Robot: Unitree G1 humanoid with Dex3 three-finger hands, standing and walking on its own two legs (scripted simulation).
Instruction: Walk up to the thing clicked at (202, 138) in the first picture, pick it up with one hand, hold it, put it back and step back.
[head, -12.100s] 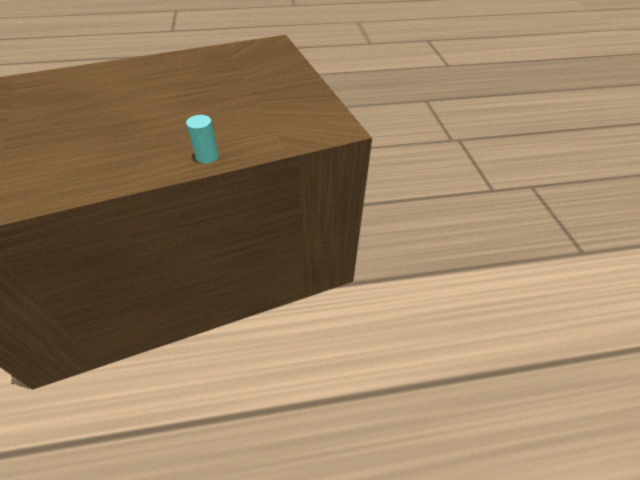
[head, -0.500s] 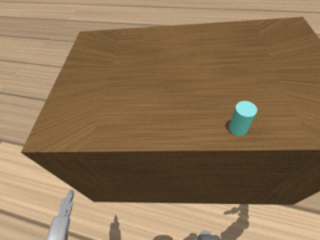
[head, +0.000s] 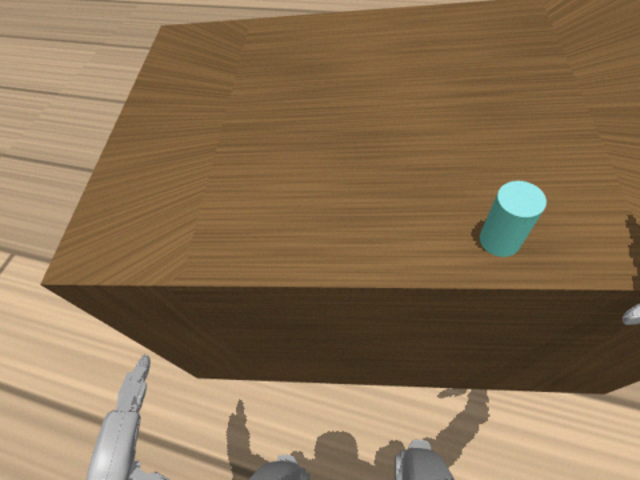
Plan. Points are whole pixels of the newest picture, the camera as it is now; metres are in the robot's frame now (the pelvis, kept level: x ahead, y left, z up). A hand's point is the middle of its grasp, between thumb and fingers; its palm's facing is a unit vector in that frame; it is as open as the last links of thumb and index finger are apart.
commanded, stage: close in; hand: right
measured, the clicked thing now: (509, 220) +0.46 -0.21 -0.01
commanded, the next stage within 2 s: rest palm in 0.66 s
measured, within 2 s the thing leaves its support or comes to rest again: neither
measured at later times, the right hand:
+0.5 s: hand (535, 252) +0.40 -0.23 +0.00, palm faces +0.17 +0.98 +0.06, open 17.5 cm
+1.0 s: hand (507, 240) +0.42 -0.20 +0.00, palm faces +0.19 +0.98 +0.02, open 17.4 cm
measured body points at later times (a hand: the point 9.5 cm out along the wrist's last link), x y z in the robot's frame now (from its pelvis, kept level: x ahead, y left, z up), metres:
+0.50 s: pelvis -0.02 +0.01 -0.02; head +0.08 -0.03 +0.42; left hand +0.14 +0.27 -0.01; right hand +0.39 -0.28 +0.00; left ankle -0.02 +0.14 -0.67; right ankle +0.04 -0.11 -0.67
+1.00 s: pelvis -0.01 +0.01 -0.02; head +0.09 -0.02 +0.42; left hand +0.14 +0.27 -0.03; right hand +0.41 -0.25 +0.00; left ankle -0.02 +0.14 -0.67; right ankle +0.04 -0.11 -0.67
